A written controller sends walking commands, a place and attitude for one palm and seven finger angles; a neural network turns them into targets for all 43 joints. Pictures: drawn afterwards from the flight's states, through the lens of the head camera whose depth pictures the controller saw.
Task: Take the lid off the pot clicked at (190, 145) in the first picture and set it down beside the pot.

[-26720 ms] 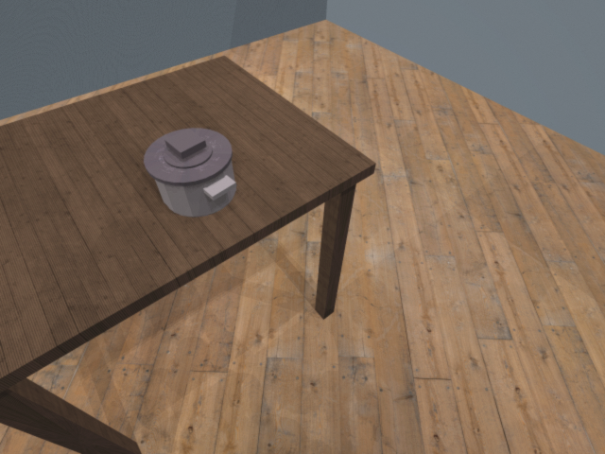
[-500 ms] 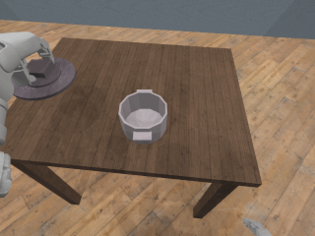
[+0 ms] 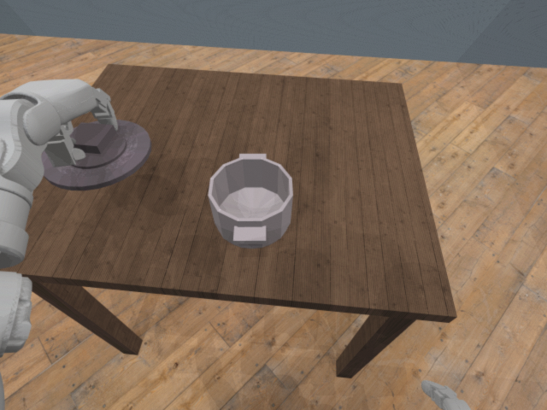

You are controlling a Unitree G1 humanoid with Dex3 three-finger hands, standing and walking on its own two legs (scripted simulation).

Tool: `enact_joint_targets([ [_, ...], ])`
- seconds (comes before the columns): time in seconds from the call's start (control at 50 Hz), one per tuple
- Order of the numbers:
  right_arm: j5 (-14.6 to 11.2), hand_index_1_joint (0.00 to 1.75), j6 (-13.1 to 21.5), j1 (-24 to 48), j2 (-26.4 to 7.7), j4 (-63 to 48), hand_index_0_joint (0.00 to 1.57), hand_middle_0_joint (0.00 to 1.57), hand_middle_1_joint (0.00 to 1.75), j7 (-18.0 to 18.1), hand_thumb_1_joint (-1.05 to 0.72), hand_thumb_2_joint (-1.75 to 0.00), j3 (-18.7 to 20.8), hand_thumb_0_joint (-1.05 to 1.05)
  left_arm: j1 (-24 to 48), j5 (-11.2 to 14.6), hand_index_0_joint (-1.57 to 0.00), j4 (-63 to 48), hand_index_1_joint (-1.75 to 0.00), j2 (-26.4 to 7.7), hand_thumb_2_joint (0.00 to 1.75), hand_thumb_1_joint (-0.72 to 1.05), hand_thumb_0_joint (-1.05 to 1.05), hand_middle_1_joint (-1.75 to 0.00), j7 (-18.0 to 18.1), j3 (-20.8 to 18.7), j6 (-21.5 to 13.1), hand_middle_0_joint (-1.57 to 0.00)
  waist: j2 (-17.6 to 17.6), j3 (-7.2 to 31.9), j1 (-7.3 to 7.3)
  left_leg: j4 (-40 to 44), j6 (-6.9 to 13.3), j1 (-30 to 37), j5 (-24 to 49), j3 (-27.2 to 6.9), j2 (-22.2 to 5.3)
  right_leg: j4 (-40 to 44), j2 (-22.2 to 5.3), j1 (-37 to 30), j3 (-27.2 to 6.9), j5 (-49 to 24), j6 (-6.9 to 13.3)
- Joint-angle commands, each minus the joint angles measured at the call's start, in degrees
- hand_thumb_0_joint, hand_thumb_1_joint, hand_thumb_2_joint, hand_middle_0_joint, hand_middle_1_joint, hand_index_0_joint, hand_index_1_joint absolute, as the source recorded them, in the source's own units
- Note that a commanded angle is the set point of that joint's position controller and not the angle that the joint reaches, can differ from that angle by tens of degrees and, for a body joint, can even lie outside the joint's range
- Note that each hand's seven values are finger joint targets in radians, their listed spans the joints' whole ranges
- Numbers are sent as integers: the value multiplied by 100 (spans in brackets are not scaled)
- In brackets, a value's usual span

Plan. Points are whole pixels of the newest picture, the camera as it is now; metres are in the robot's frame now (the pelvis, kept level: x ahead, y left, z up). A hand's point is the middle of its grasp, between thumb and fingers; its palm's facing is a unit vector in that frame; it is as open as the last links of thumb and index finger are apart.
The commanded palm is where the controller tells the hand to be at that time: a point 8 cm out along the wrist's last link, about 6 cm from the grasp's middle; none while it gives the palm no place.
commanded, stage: lower the lid onto the table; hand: left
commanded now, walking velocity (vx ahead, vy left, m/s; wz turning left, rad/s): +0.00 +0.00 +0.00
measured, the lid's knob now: (90, 137) +0.46 +0.28 +0.14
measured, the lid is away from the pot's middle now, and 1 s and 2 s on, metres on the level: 0.23 0.23 0.24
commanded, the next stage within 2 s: none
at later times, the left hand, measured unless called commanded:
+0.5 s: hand (84, 154) +0.44 +0.29 +0.13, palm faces -0.37 -0.04 -0.93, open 8.6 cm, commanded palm +0.44 +0.28 +0.19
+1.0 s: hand (96, 172) +0.44 +0.29 +0.09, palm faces -0.44 -0.04 -0.89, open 8.6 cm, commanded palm +0.46 +0.28 +0.16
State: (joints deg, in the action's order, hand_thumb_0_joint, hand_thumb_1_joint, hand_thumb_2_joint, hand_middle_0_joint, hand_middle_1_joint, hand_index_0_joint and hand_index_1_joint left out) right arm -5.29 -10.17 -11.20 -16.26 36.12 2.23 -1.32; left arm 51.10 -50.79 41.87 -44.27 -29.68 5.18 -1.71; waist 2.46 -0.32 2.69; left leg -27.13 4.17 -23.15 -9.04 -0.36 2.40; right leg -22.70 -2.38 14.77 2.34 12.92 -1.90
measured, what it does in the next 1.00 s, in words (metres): stands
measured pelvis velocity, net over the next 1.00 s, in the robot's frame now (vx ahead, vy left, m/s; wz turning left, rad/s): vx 0.01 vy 0.00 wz -0.02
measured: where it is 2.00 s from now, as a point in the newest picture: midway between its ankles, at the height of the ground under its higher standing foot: outside the picture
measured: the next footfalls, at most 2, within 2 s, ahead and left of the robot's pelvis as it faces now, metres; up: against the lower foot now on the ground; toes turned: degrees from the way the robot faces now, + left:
none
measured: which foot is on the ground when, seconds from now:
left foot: down 0.00-1.00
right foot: down 0.00-1.00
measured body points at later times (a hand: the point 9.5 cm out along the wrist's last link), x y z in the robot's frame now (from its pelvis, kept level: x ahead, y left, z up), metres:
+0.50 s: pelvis +0.01 +0.00 +0.00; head +0.06 +0.00 +0.45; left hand +0.46 +0.29 +0.18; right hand +0.10 -0.27 -0.12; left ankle +0.05 +0.07 -0.74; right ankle -0.02 -0.16 -0.74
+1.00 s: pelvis +0.01 +0.00 +0.00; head +0.07 +0.00 +0.44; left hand +0.46 +0.28 +0.14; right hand +0.10 -0.28 -0.12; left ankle +0.05 +0.07 -0.74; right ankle -0.02 -0.16 -0.74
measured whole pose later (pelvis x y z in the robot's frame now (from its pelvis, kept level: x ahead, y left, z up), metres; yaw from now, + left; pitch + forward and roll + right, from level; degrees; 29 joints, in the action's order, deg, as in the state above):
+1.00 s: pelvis +0.01 +0.00 +0.00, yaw -1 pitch +7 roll -2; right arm -5.1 -10.5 -12.9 -16.2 37.3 3.8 -0.7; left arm 47.5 -52.4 50.5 -42.9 -23.8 4.4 -8.1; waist 1.7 0.3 3.2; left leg -30.0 4.0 -26.2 -11.2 0.6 1.6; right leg -25.3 -1.7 18.2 1.1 14.5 -1.9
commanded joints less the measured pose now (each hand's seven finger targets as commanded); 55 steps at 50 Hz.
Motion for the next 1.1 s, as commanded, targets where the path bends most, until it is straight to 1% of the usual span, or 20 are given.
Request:
enact_joint_targets([
  [0.0,41,30,207,91,-910,-646,20,20,30,61,-90,-90,335,0,2982,-103,-81,-1322,-81,-1897,122,44,0,-94,374,-873,-82,-91,449,2532,29,172,18,2290,1138,-354,-128,225,403,365,234,-752,455],
  [0.02,28,30,208,85,-892,-626,20,20,30,82,-90,-90,313,0,2859,-65,-81,-1098,-81,-1665,122,44,0,-94,361,-696,-92,-91,387,2382,60,187,22,2223,1039,-336,-121,238,403,436,246,-687,443],
  [0.04,24,30,205,20,-916,-582,20,20,30,91,-90,-90,324,0,2803,-36,-81,-969,-81,-1837,122,44,0,-94,366,-865,-110,-91,223,2332,37,211,30,2113,912,-329,-132,247,408,372,251,-678,436],
  [0.14,27,30,237,0,-905,-577,20,20,30,104,-90,-90,356,0,3093,-61,-81,-1133,-81,-1650,122,44,0,-94,433,-644,-187,-91,480,2433,64,199,29,2287,901,-337,-149,224,399,503,239,-592,448],
  [0.26,49,30,208,-52,-982,-553,20,20,30,109,-90,-90,361,0,2756,-12,-81,-969,-81,-2037,122,44,0,-94,525,-1024,-343,-91,428,2461,41,109,45,2165,1319,-303,-142,187,370,328,185,-969,465],
  [0.28,55,30,190,-94,-921,-540,20,20,30,97,-90,-90,361,0,2671,-36,-81,-817,-81,-1760,122,44,0,-94,530,-819,-325,-91,474,2451,80,91,46,2182,1405,-302,-139,158,416,407,209,-926,447],
  [0.36,65,30,205,-30,-961,-611,20,20,30,86,-90,-90,399,0,2731,-49,-81,-1335,-81,-1939,122,44,0,-94,604,-971,-432,-91,608,2667,35,28,40,2404,1650,-345,-176,159,383,427,171,-971,468],
  [0.38,75,30,188,-96,-905,-594,20,20,30,85,-90,-90,388,0,2529,-56,-81,-1144,-81,-1697,122,44,0,-94,597,-824,-425,-91,584,2678,72,6,48,2441,1850,-368,-172,142,431,499,200,-982,445],
  [0.46,61,30,150,-156,-981,-539,20,20,30,89,-90,-90,401,0,2120,34,-81,-721,-81,-2082,122,44,0,-94,634,-1238,-454,-91,240,2414,32,2,59,2106,1583,-283,-168,152,400,392,180,-1061,443],
  [0.56,44,30,129,-48,-937,-561,20,20,30,98,-90,-90,409,0,2595,-46,-81,-1066,-81,-1623,122,44,0,-94,668,-746,-507,-91,601,2427,95,-4,26,2300,1641,-290,-203,123,404,680,200,-880,450],
  [0.64,57,30,131,-167,-900,-531,20,20,30,125,-90,-90,403,0,2289,-19,-81,-954,-81,-1711,122,44,0,-94,712,-908,-570,-91,507,2572,87,-43,49,2395,1587,-307,-199,114,436,670,200,-843,429],
  [0.66,63,30,135,-175,-962,-533,20,20,30,121,-90,-90,420,0,2276,36,-81,-1055,-81,-1978,122,44,0,-94,748,-1135,-610,-91,457,2643,70,-68,61,2368,1736,-302,-211,110,404,549,155,-1002,443],
  [0.72,44,30,102,-201,-946,-442,20,20,30,171,-90,-90,375,0,2263,-2,-81,-416,-81,-1945,122,44,0,-94,764,-1097,-593,-91,185,2373,81,4,71,1999,1176,-192,-184,86,415,541,190,-869,410],
  [0.78,60,30,111,-173,-904,-487,20,20,30,159,-90,-90,397,0,2584,-103,-81,-831,-81,-1595,122,44,0,-94,833,-747,-638,-91,663,2488,123,-32,33,2294,1487,-263,-207,54,427,772,207,-792,449],
  [0.82,49,30,134,-212,-891,-454,20,20,30,178,-90,-90,401,0,2303,-127,-81,-571,-81,-1460,122,44,0,-94,841,-692,-661,-91,576,2329,129,-78,30,2318,1346,-269,-225,69,449,950,215,-631,445],
  [0.88,46,30,108,-316,-937,-379,20,20,30,192,-90,-90,378,0,2321,-49,-81,-124,-81,-1510,122,44,0,-94,821,-694,-624,-91,316,2182,167,-67,72,1921,1017,-182,-170,51,442,777,165,-729,439],
  [0.9,25,30,114,-324,-970,-375,20,20,30,209,-90,-90,387,0,2484,-76,-81,-263,-81,-1795,122,44,0,-94,844,-884,-634,-91,196,2333,126,-52,72,1920,931,-190,-186,30,425,692,157,-741,427],
  [0.96,51,30,174,-323,-977,-387,20,20,30,242,-90,-90,399,0,2728,-114,-81,-454,-81,-1567,122,44,0,-94,900,-650,-702,-91,404,2445,184,-89,61,2096,1059,-211,-203,3,421,855,172,-718,456],
  [1.02,52,30,187,-414,-984,-375,20,20,30,293,-90,-90,390,0,2522,-201,-81,-348,-81,-2100,122,44,0,-94,1006,-1137,-801,-91,476,2698,104,-162,76,2173,1290,-219,-189,-73,453,711,160,-867,457],
  [1.08,69,30,181,-443,-977,-314,20,20,30,283,-90,-90,400,0,2315,-173,-81,-75,-81,-1835,122,44,0,-94,1005,-983,-806,-91,466,2516,149,-218,73,2030,1406,-174,-199,-89,451,826,152,-938,438],
])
